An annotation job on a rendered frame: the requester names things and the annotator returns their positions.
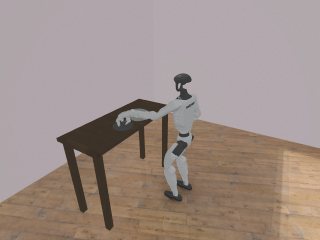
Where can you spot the pot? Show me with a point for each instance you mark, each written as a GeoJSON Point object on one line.
{"type": "Point", "coordinates": [138, 119]}

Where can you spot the table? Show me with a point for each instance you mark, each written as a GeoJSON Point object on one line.
{"type": "Point", "coordinates": [98, 137]}

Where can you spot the left robot forearm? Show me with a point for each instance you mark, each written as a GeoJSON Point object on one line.
{"type": "Point", "coordinates": [141, 114]}

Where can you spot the robot left upper arm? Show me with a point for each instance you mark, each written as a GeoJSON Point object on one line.
{"type": "Point", "coordinates": [170, 107]}

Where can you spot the left robot hand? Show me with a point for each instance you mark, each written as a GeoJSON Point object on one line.
{"type": "Point", "coordinates": [120, 118]}

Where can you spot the robot left shin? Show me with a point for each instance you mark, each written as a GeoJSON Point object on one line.
{"type": "Point", "coordinates": [171, 180]}

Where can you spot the lid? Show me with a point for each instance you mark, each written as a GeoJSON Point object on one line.
{"type": "Point", "coordinates": [123, 127]}

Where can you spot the left robot thigh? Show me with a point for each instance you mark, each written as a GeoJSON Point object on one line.
{"type": "Point", "coordinates": [171, 155]}

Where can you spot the robot right upper arm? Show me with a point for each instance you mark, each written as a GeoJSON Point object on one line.
{"type": "Point", "coordinates": [197, 111]}

